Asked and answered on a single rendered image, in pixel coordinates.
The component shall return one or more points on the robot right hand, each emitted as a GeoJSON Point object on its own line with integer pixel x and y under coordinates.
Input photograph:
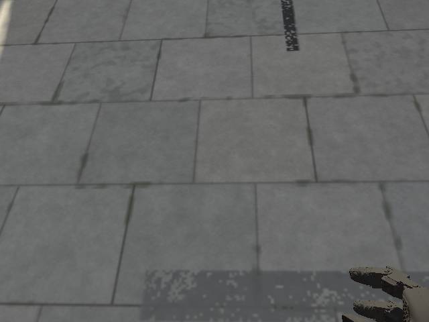
{"type": "Point", "coordinates": [396, 283]}

